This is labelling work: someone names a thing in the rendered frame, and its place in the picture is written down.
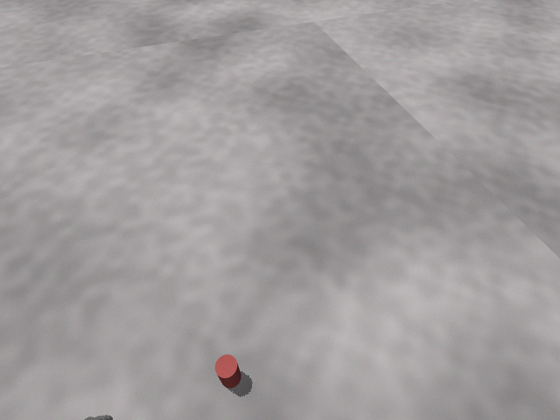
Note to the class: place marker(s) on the can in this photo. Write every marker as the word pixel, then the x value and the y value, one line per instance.
pixel 227 369

